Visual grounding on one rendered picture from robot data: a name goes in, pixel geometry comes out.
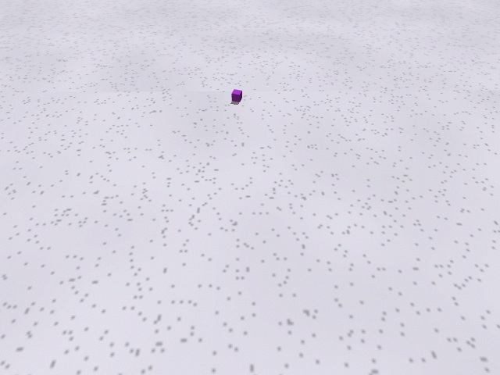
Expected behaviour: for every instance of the cube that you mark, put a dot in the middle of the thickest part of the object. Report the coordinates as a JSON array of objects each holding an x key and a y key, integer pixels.
[{"x": 236, "y": 95}]

